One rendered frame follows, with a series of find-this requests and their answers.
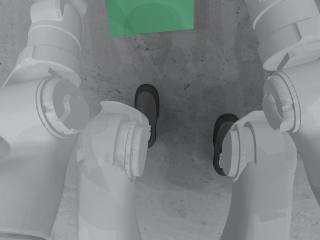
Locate robot left upper arm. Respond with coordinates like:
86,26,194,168
0,75,90,240

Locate robot thigh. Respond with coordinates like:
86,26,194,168
219,121,295,240
76,112,148,240

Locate left robot forearm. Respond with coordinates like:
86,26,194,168
1,0,88,88

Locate robot right thigh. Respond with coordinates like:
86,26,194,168
219,121,295,240

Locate robot right upper arm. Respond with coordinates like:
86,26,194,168
262,59,320,207

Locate right robot forearm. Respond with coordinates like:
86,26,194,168
244,0,320,71

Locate carton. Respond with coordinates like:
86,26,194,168
105,0,194,37

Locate robot left thigh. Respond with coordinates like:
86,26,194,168
76,112,148,240

